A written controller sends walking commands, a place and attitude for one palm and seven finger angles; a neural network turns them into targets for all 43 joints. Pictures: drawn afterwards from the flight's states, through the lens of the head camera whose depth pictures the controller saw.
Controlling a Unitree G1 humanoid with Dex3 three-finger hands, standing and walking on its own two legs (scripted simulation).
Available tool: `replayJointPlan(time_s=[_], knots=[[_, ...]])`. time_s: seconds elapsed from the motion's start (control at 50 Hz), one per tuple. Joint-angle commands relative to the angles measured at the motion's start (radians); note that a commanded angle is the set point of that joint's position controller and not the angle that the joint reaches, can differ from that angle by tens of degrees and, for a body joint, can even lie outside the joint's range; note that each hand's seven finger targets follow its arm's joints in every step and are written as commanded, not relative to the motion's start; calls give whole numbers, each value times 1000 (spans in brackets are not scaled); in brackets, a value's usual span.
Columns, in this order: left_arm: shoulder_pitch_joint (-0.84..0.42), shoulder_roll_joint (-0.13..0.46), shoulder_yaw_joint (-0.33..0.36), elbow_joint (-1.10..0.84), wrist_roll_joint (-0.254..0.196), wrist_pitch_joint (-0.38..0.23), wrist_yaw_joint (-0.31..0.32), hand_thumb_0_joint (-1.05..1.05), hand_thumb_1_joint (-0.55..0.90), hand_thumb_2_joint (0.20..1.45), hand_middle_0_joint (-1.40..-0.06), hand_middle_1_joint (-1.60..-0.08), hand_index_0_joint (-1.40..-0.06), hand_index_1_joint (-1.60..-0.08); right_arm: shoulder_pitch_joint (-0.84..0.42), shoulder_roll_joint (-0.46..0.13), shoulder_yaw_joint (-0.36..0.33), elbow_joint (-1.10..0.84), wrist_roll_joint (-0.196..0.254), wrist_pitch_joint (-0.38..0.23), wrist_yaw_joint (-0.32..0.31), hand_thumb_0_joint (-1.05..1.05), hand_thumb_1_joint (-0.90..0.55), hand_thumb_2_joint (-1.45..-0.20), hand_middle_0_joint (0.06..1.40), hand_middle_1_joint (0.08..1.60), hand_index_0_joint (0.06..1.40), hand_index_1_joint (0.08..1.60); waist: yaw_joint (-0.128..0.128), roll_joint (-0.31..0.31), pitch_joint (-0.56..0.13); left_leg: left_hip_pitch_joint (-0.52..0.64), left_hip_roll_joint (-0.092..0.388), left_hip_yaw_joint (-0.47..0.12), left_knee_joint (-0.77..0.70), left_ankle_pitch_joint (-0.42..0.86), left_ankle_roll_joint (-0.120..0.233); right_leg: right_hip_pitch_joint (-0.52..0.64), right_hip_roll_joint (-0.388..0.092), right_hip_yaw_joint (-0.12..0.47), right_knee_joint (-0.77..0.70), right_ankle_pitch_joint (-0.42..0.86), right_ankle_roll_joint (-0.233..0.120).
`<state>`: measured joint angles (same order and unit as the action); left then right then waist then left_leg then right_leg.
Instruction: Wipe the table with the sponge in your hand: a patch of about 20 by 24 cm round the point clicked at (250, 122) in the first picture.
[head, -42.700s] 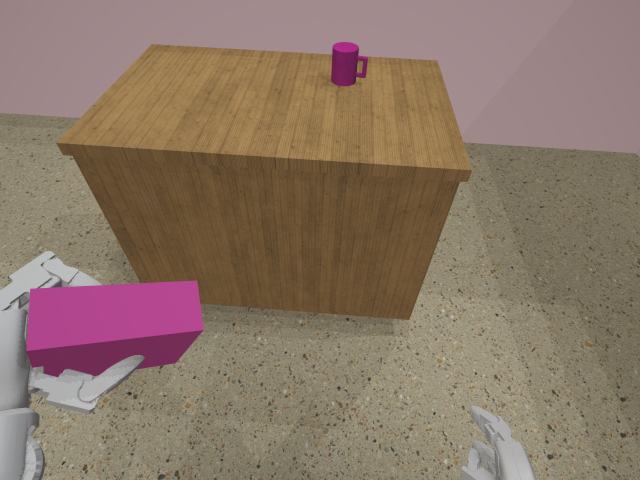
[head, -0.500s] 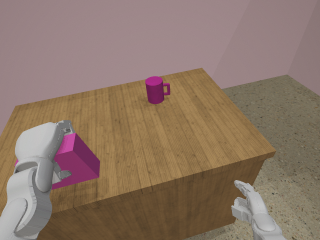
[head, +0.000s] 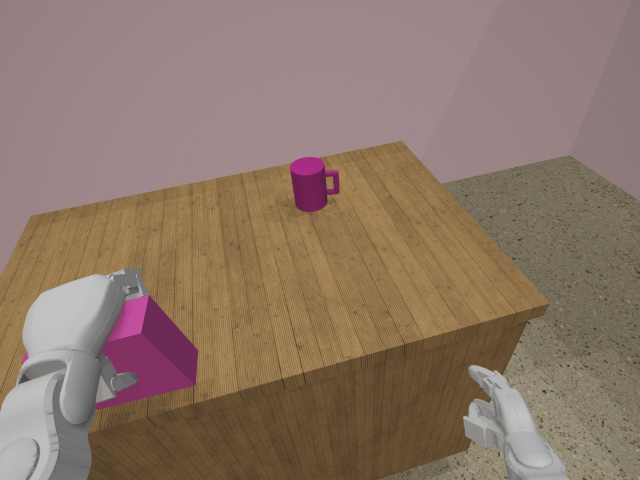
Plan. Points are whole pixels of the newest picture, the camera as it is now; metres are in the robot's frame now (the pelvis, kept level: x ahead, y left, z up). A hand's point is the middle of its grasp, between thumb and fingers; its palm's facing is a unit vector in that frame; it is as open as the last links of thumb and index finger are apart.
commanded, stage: bring the sponge back beside the body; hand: left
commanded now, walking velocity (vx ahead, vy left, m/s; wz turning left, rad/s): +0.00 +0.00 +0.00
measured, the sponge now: (131, 364) +0.20 +0.28 +0.07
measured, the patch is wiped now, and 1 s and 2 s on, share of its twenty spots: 1.00 1.00 1.00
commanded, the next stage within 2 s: step back with the hand held close in 0.58 s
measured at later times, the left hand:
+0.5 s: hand (99, 353) +0.18 +0.28 +0.12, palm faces +0.12 -0.13 -0.98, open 9.4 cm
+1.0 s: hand (124, 318) +0.20 +0.24 +0.17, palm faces +0.33 -0.85 -0.41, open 9.4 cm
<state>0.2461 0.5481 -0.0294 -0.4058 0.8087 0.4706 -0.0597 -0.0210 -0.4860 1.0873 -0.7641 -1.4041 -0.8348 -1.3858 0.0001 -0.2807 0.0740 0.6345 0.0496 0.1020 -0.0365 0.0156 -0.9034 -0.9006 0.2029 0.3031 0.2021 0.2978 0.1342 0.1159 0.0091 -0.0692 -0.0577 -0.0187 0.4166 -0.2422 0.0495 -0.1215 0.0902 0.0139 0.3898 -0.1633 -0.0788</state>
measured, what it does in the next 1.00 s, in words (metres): stands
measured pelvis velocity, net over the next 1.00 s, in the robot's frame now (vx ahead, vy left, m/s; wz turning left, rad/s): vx -0.01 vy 0.01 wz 0.02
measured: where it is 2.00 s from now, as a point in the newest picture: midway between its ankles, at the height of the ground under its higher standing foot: outside the picture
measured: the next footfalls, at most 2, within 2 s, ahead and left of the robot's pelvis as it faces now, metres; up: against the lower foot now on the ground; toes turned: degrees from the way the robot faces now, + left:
none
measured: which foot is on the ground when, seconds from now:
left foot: down 0.00-1.00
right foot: down 0.00-1.00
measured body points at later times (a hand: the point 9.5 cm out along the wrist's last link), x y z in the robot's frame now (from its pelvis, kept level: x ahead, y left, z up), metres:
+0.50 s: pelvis -0.01 +0.00 +0.00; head -0.05 -0.04 +0.45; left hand +0.17 +0.29 +0.18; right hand +0.25 -0.19 -0.06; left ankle +0.00 +0.09 -0.74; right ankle +0.04 -0.07 -0.74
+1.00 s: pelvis -0.01 +0.01 -0.01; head -0.01 +0.01 +0.44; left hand +0.18 +0.28 +0.19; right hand +0.15 -0.23 -0.10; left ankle +0.00 +0.09 -0.74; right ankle +0.04 -0.07 -0.74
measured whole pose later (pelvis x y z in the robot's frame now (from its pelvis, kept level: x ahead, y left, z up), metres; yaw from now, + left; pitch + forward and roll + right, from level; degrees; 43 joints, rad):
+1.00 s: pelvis -0.01 +0.01 -0.01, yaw +1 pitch +0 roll -1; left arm 0.48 0.43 0.33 -0.58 -0.08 -0.09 0.11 -0.02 -0.49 1.09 -0.76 -1.41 -0.84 -1.39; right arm 0.24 -0.26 0.04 0.57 0.01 0.02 -0.06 0.01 -0.90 -0.90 0.20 0.30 0.20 0.30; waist -0.01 0.00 -0.01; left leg -0.29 -0.07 -0.03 0.57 -0.28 0.06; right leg -0.33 0.08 -0.01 0.52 -0.20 -0.06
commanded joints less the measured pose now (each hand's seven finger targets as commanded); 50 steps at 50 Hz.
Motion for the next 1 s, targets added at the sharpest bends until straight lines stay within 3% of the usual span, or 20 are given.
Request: replayJointPlan(time_s=[0.0,0.08,0.12,0.24,0.28,0.34,0.48,0.54,0.6,0.66,0.68,0.7,0.72,0.74,0.76,0.78,0.84,0.88,0.96,0.98], knots=[[-203,233,196,-209,42,-23,56,0,100,1300,-1200,-1600,-1200,-1600,-255,-80,-38,-195,-1,-65,-5,0,-900,-900,200,300,200,300,7,-35,-146,-59,35,-108,-54,170,15,84,-63,175,-67,16,-17],[-179,225,193,-225,35,-27,58,0,100,1300,-1200,-1600,-1200,-1600,-281,-82,-39,-195,4,-68,-1,0,-900,-900,200,300,200,300,3,-4,-131,-54,37,-116,-64,152,12,67,-55,197,-78,-9,-20],[-153,211,183,-203,36,-33,57,0,100,1300,-1200,-1600,-1200,-1600,-253,-80,-41,-188,2,-69,-2,0,-900,-900,200,300,200,300,1,-39,-133,-56,35,-112,-56,161,13,67,-61,173,-76,-7,-12],[-143,213,186,-201,43,-50,63,0,100,1300,-1200,-1600,-1200,-1600,-247,-81,-42,-187,-4,-71,-6,0,-900,-900,200,300,200,300,1,-41,-105,-66,36,-111,-63,136,16,57,-59,166,-84,-39,-12],[-175,241,209,-249,50,-57,71,0,100,1300,-1200,-1600,-1200,-1600,-274,-80,-44,-191,-1,-78,-7,0,-900,-900,200,300,200,300,1,-5,-124,-58,38,-116,-66,119,16,65,-50,199,-84,-52,-19],[-146,215,191,-185,46,-53,72,0,100,1300,-1200,-1600,-1200,-1600,-246,-81,-44,-181,-5,-74,-7,0,-900,-900,200,300,200,300,3,-47,-104,-66,36,-109,-66,135,13,64,-59,167,-88,-37,-12],[-175,220,191,-232,42,-51,64,0,100,1300,-1200,-1600,-1200,-1600,-285,-82,-43,-188,1,-83,-6,0,-900,-900,200,300,200,300,-2,-4,-111,-67,38,-116,-77,93,16,60,-48,194,-86,-70,-17],[-137,201,182,-185,37,-51,63,0,100,1300,-1200,-1600,-1200,-1600,-249,-80,-43,-182,-4,-79,-7,0,-900,-900,200,300,200,300,3,-48,-99,-77,38,-111,-78,108,15,61,-55,159,-83,-60,-10],[-161,213,192,-225,45,-56,66,0,100,1300,-1200,-1600,-1200,-1600,-257,-77,-42,-193,-4,-85,-5,0,-900,-900,200,300,200,300,6,-27,-123,-79,36,-107,-69,108,18,76,-55,170,-76,-58,-13],[-145,212,192,-194,36,-54,68,0,100,1300,-1200,-1600,-1200,-1600,-247,-81,-46,-182,-4,-75,-7,0,-900,-900,200,300,200,300,2,-45,-101,-78,37,-105,-73,105,14,57,-59,170,-89,-67,-9],[-173,190,169,-113,49,-43,68,0,100,1300,-1200,-1600,-1200,-1600,-261,-84,-41,-170,2,-78,-10,0,-900,-900,200,300,200,300,-19,-65,-55,-87,37,-103,-75,67,11,11,-47,187,-106,-115,-14],[-332,61,409,-340,-812,-288,112,0,100,1300,-1200,-1600,-1200,-1600,-48,-54,-58,-362,-5,-82,-15,0,-900,-900,200,300,200,300,-122,-188,82,-122,49,-110,9,-106,35,-178,-76,248,-167,-80,5],[-105,132,424,-112,-817,-366,128,0,100,1300,-1200,-1600,-1200,-1600,18,-62,-33,-279,-25,-99,-17,0,-900,-900,200,300,200,300,-98,-266,0,-89,43,-117,45,-116,31,-194,-117,236,-157,-131,-6],[-72,80,429,-197,-862,-431,141,0,100,1300,-1200,-1600,-1200,-1600,67,-54,-49,-278,-14,-101,-21,0,-900,-900,200,300,200,300,-105,-287,-37,-67,52,-117,91,-116,23,-214,-181,243,-171,-156,6],[-70,86,439,-280,-876,-481,153,0,100,1300,-1200,-1600,-1200,-1600,75,-57,-53,-268,-17,-112,-24,0,-900,-900,200,300,200,300,-113,-240,-92,-49,63,-108,125,-102,20,-221,-225,260,-163,-138,4],[-70,124,485,-365,-885,-529,168,0,100,1300,-1200,-1600,-1200,-1600,80,-66,-56,-262,-26,-126,-29,0,-900,-900,200,300,200,300,-116,-133,-113,-42,75,-114,119,-85,18,-226,-242,270,-133,-85,-6],[77,72,492,-409,-899,-603,194,0,100,1300,-1200,-1600,-1200,-1600,88,-86,-69,-249,-34,-139,-36,0,-900,-900,200,300,200,300,-118,42,-181,-138,133,-165,68,6,21,-137,-232,201,13,73,0],[138,94,540,-407,-902,-626,202,0,100,1300,-1200,-1600,-1200,-1600,93,-92,-77,-246,-38,-145,-38,0,-900,-900,200,300,200,300,-116,52,-194,-198,156,-196,44,93,18,-97,-209,166,86,150,16],[193,51,527,-328,-900,-630,203,0,100,1300,-1200,-1600,-1200,-1600,105,-91,-101,-237,-31,-134,-41,0,-900,-900,200,300,200,300,-128,-100,-202,-255,173,-199,78,181,11,-90,-197,144,115,186,30],[197,50,525,-338,-900,-633,203,0,100,1300,-1200,-1600,-1200,-1600,98,-95,-104,-238,-28,-133,-42,0,-900,-900,200,300,200,300,-133,-98,-210,-247,173,-202,80,195,6,-95,-204,148,123,195,25]])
